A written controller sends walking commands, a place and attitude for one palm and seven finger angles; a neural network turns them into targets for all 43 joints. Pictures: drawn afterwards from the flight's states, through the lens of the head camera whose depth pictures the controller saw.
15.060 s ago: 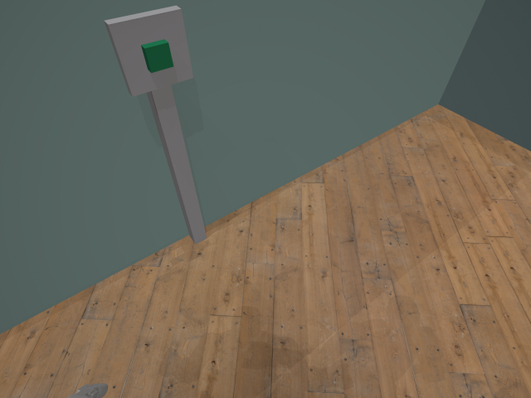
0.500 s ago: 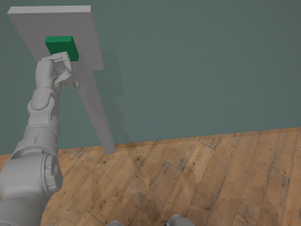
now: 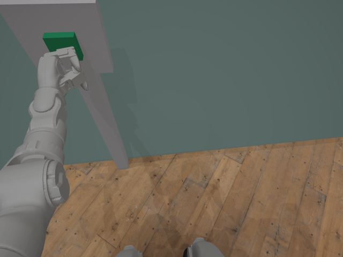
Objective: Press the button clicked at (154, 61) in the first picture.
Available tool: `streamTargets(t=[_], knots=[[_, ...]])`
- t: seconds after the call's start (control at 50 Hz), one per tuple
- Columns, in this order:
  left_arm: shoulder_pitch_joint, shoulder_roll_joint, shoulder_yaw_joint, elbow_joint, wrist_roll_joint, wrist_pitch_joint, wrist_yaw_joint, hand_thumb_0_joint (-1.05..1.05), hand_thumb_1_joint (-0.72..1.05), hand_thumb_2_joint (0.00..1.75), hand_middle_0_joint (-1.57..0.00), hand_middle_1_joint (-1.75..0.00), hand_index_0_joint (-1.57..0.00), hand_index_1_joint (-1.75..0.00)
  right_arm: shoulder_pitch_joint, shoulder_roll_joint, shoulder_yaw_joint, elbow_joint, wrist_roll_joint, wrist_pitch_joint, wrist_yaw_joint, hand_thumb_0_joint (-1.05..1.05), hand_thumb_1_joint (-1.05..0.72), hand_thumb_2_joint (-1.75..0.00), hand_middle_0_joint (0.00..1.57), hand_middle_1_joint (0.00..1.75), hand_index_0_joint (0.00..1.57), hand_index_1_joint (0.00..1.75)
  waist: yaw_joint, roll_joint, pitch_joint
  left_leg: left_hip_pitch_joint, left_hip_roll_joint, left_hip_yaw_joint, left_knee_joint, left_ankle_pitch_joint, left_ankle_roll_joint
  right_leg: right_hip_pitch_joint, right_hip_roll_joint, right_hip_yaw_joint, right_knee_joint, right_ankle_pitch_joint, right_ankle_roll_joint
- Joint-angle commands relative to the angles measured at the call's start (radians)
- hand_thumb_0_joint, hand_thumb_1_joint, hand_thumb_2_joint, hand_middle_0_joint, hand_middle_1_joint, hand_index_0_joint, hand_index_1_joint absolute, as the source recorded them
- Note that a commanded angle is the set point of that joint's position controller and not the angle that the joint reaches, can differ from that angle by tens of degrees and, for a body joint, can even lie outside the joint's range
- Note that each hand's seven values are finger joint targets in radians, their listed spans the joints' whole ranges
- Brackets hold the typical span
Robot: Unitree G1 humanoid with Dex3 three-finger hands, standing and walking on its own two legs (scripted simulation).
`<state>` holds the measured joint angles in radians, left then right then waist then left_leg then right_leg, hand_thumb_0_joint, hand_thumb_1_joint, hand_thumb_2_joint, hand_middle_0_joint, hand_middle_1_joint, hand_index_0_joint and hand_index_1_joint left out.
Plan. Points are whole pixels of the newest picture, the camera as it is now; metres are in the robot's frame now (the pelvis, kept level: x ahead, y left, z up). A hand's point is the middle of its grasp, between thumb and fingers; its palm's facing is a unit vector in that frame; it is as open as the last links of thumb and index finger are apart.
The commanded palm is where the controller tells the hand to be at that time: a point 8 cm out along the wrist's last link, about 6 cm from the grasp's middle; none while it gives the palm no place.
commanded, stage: press the button with the knuckle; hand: left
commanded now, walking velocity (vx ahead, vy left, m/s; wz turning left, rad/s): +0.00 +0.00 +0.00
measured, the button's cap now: (64, 45) +0.57 +0.21 +0.15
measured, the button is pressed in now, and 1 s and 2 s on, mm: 5 0 0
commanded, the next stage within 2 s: hold the button down briefly in 0.12 s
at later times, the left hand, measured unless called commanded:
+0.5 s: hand (80, 72) +0.51 +0.18 +0.11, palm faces +0.04 -1.00 -0.03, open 3.1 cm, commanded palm +0.52 +0.22 +0.11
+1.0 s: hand (82, 79) +0.49 +0.17 +0.11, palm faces +0.05 -1.00 -0.01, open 3.1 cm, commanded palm +0.45 +0.22 +0.11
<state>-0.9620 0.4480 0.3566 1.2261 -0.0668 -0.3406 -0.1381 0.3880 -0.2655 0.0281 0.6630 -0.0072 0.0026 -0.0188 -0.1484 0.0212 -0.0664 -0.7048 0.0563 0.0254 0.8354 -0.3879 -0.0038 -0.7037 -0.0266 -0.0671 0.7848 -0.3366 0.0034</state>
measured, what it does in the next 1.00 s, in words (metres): stands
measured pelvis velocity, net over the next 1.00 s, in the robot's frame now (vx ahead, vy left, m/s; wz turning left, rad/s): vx -0.01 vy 0.01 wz -0.02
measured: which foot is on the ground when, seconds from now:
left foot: down 0.00-1.00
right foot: down 0.00-1.00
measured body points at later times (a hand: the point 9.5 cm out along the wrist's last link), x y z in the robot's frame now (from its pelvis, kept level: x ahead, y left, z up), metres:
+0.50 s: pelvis -0.03 +0.00 -0.01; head +0.09 +0.01 +0.43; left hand +0.51 +0.23 +0.12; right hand -0.05 -0.27 -0.11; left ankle +0.01 +0.12 -0.70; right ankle +0.02 -0.13 -0.70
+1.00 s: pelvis -0.01 +0.01 +0.00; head +0.08 +0.01 +0.44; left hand +0.48 +0.22 +0.11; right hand +0.00 -0.25 -0.12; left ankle +0.00 +0.12 -0.70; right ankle +0.02 -0.13 -0.70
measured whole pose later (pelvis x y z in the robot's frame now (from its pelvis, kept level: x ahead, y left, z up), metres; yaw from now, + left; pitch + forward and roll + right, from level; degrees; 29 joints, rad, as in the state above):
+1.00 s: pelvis -0.01 +0.01 +0.00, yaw -1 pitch +15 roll -2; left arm -0.88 0.41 0.37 1.13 -0.08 -0.35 -0.13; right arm 0.42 -0.26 0.03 0.64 -0.01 0.00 0.00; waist -0.14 0.03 -0.08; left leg -0.71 0.06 0.04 0.85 -0.39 0.01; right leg -0.72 -0.02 -0.05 0.79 -0.32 0.01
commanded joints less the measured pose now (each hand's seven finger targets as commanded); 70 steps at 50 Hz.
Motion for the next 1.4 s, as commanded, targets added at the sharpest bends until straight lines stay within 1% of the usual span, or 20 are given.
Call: streamTargets(t=[0.0, 0.08, 0.18, 0.24, 0.36, 0.4, 0.46, 0.5, 0.58, 0.64, 0.76, 0.8, 0.82, 0.86, 0.92, 0.98, 1.04, 1.08, 1.32, 1.38], knots=[[-0.638, 0.237, 0.001, -0.200, -0.007, -0.073, 0.009, 0.00, 0.90, 0.90, -1.30, -1.50, -1.30, -1.50, 0.159, -0.181, -0.058, -0.034, -0.004, -0.021, -0.013, 0.00, -0.90, -0.90, 0.20, 0.30, 0.20, 0.30, -0.082, 0.056, -0.380, 0.227, -0.040, -0.055, -0.084, 0.191, 0.029, 0.105, 0.056, 0.040, -0.097, 0.186, -0.010], [-0.683, 0.261, 0.005, -0.190, 0.000, -0.078, 0.013, 0.00, 0.90, 0.90, -1.30, -1.50, -1.30, -1.50, 0.172, -0.186, -0.056, -0.031, -0.008, -0.029, -0.014, 0.00, -0.90, -0.90, 0.20, 0.30, 0.20, 0.30, -0.093, 0.078, -0.428, 0.235, -0.042, -0.062, -0.074, 0.184, 0.030, 0.095, 0.056, 0.043, -0.093, 0.172, -0.009], [-0.713, 0.305, 0.010, -0.129, -0.004, -0.060, 0.003, 0.00, 0.90, 0.90, -1.30, -1.50, -1.30, -1.50, 0.177, -0.195, -0.046, -0.030, -0.002, -0.034, -0.024, 0.00, -0.90, -0.90, 0.20, 0.30, 0.20, 0.30, -0.117, 0.048, -0.373, 0.139, -0.043, -0.052, -0.077, 0.084, 0.038, 0.094, 0.055, 0.056, -0.112, 0.103, -0.002], [-0.733, 0.337, 0.023, -0.138, -0.001, -0.064, 0.001, 0.00, 0.90, 0.90, -1.30, -1.50, -1.30, -1.50, 0.190, -0.198, -0.044, -0.034, -0.004, -0.041, -0.027, 0.00, -0.90, -0.90, 0.20, 0.30, 0.20, 0.30, -0.113, 0.095, -0.409, 0.147, -0.045, -0.058, -0.077, 0.086, 0.038, 0.094, 0.053, 0.056, -0.106, 0.096, -0.005], [-0.740, 0.371, 0.043, -0.127, -0.008, -0.058, -0.004, 0.00, 0.90, 0.90, -1.30, -1.50, -1.30, -1.50, 0.198, -0.205, -0.040, -0.042, -0.005, -0.050, -0.026, 0.00, -0.90, -0.90, 0.20, 0.30, 0.20, 0.30, -0.114, 0.086, -0.405, 0.106, -0.044, -0.056, -0.074, 0.035, 0.040, 0.089, 0.055, 0.058, -0.111, 0.048, -0.003], [-0.745, 0.377, 0.039, -0.123, -0.003, -0.054, -0.005, 0.00, 0.90, 0.90, -1.30, -1.50, -1.30, -1.50, 0.202, -0.206, -0.039, -0.044, -0.006, -0.053, -0.026, 0.00, -0.90, -0.90, 0.20, 0.30, 0.20, 0.30, -0.119, 0.078, -0.394, 0.092, -0.042, -0.057, -0.075, 0.014, 0.041, 0.083, 0.056, 0.058, -0.112, 0.028, -0.003], [-0.770, 0.361, 0.018, -0.147, 0.004, -0.062, -0.004, 0.00, 0.90, 0.90, -1.30, -1.50, -1.30, -1.50, 0.204, -0.204, -0.040, -0.045, -0.007, -0.056, -0.025, 0.00, -0.90, -0.90, 0.20, 0.30, 0.20, 0.30, -0.119, 0.148, -0.419, 0.137, -0.041, -0.065, -0.076, 0.024, 0.036, 0.046, 0.056, 0.051, -0.102, 0.028, -0.007], [-0.757, 0.340, 0.015, -0.127, -0.003, -0.053, 0.003, 0.00, 0.90, 0.90, -1.30, -1.50, -1.30, -1.50, 0.205, -0.207, -0.039, -0.043, -0.008, -0.058, -0.022, 0.00, -0.90, -0.90, 0.20, 0.30, 0.20, 0.30, -0.129, 0.107, -0.387, 0.133, -0.038, -0.069, -0.081, 0.005, 0.037, 0.029, 0.058, 0.045, -0.108, 0.012, -0.005], [-0.753, 0.320, 0.012, -0.152, -0.002, -0.056, 0.007, 0.00, 0.90, 0.90, -1.30, -1.50, -1.30, -1.50, 0.207, -0.206, -0.042, -0.044, -0.014, -0.061, -0.017, 0.00, -0.90, -0.90, 0.20, 0.30, 0.20, 0.30, -0.114, 0.141, -0.414, 0.171, -0.037, -0.078, -0.084, 0.019, 0.031, 0.013, 0.056, 0.035, -0.096, 0.019, -0.010], [-0.718, 0.303, 0.016, -0.159, 0.001, -0.057, 0.014, 0.00, 0.90, 0.90, -1.30, -1.50, -1.30, -1.50, 0.210, -0.207, -0.047, -0.047, -0.017, -0.058, -0.010, 0.00, -0.90, -0.90, 0.20, 0.30, 0.20, 0.30, -0.106, 0.114, -0.426, 0.189, -0.035, -0.083, -0.083, 0.039, 0.031, 0.008, 0.058, 0.029, -0.090, 0.028, -0.011], [-0.590, 0.251, 0.022, -0.240, -0.010, -0.077, 0.015, 0.00, 0.90, 0.90, -1.30, -1.50, -1.30, -1.50, 0.195, -0.196, -0.058, -0.070, -0.017, -0.046, 0.003, 0.00, -0.90, -0.90, 0.20, 0.30, 0.20, 0.30, -0.048, 0.119, -0.483, 0.260, -0.033, -0.077, -0.086, 0.141, 0.024, 0.062, 0.063, 0.020, -0.080, 0.094, -0.021], [-0.549, 0.205, 0.001, -0.262, -0.021, -0.079, 0.012, 0.00, 0.90, 0.90, -1.30, -1.50, -1.30, -1.50, 0.181, -0.188, -0.061, -0.074, -0.012, -0.042, 0.008, 0.00, -0.90, -0.90, 0.20, 0.30, 0.20, 0.30, -0.040, 0.110, -0.447, 0.265, -0.032, -0.069, -0.092, 0.141, 0.022, 0.067, 0.066, 0.016, -0.086, 0.097, -0.021], [-0.511, 0.216, 0.022, -0.256, -0.028, -0.080, 0.014, 0.00, 0.90, 0.90, -1.30, -1.50, -1.30, -1.50, 0.178, -0.190, -0.063, -0.075, -0.011, -0.038, 0.006, 0.00, -0.90, -0.90, 0.20, 0.30, 0.20, 0.30, -0.034, 0.066, -0.440, 0.258, -0.031, -0.067, -0.091, 0.161, 0.026, 0.088, 0.069, 0.016, -0.086, 0.118, -0.022], [-0.455, 0.207, 0.022, -0.270, -0.032, -0.076, 0.011, 0.00, 0.90, 0.90, -1.30, -1.50, -1.30, -1.50, 0.163, -0.184, -0.064, -0.085, -0.003, -0.031, 0.006, 0.00, -0.90, -0.90, 0.20, 0.30, 0.20, 0.30, -0.017, 0.067, -0.419, 0.242, -0.035, -0.052, -0.100, 0.170, 0.025, 0.120, 0.067, 0.019, -0.089, 0.142, -0.021], [-0.408, 0.196, 0.014, -0.332, -0.030, -0.083, 0.012, 0.00, 0.90, 0.90, -1.30, -1.50, -1.30, -1.50, 0.141, -0.175, -0.066, -0.098, 0.002, -0.026, 0.004, 0.00, -0.90, -0.90, 0.20, 0.30, 0.20, 0.30, 0.002, 0.087, -0.409, 0.259, -0.037, -0.043, -0.107, 0.199, 0.024, 0.147, 0.066, 0.020, -0.086, 0.175, -0.025], [-0.286, 0.184, 0.037, -0.371, -0.051, -0.077, 0.007, 0.00, 0.90, 0.90, -1.30, -1.50, -1.30, -1.50, 0.123, -0.168, -0.073, -0.114, 0.008, -0.019, 0.006, 0.00, -0.90, -0.90, 0.20, 0.30, 0.20, 0.30, 0.034, 0.031, -0.434, 0.265, -0.038, -0.028, -0.111, 0.261, 0.025, 0.220, 0.067, 0.022, -0.082, 0.258, -0.023], [-0.164, 0.121, 0.007, -0.490, -0.069, -0.065, -0.002, 0.00, 0.90, 0.90, -1.30, -1.50, -1.30, -1.50, 0.093, -0.151, -0.078, -0.139, 0.018, -0.017, 0.011, 0.00, -0.90, -0.90, 0.20, 0.30, 0.20, 0.30, 0.065, 0.083, -0.468, 0.327, -0.037, -0.016, -0.108, 0.391, 0.019, 0.263, 0.065, 0.021, -0.072, 0.366, -0.028], [-0.075, 0.090, -0.006, -0.520, -0.087, -0.040, -0.006, 0.00, 0.90, 0.90, -1.30, -1.50, -1.30, -1.50, 0.074, -0.148, -0.080, -0.149, 0.026, -0.012, 0.011, 0.00, -0.90, -0.90, 0.20, 0.30, 0.20, 0.30, 0.069, 0.010, -0.413, 0.299, -0.035, -0.006, -0.117, 0.400, 0.024, 0.297, 0.066, 0.020, -0.085, 0.400, -0.024], [0.036, -0.036, -0.121, -0.798, -0.109, 0.007, 0.010, 0.00, 0.90, 0.90, -1.30, -1.50, -1.30, -1.50, -0.048, -0.125, -0.070, -0.169, 0.039, -0.033, -0.013, 0.00, -0.90, -0.90, 0.20, 0.30, 0.20, 0.30, 0.069, 0.000, -0.331, 0.350, -0.051, -0.005, -0.150, 0.340, 0.026, 0.340, 0.050, 0.021, -0.119, 0.397, -0.021], [0.087, -0.035, -0.115, -0.801, -0.112, 0.015, 0.009, 0.00, 0.90, 0.90, -1.30, -1.50, -1.30, -1.50, -0.077, -0.122, -0.065, -0.170, 0.040, -0.040, -0.019, 0.00, -0.90, -0.90, 0.20, 0.30, 0.20, 0.30, 0.092, 0.014, -0.333, 0.354, -0.056, -0.010, -0.159, 0.331, 0.022, 0.354, 0.044, 0.020, -0.120, 0.388, -0.025]])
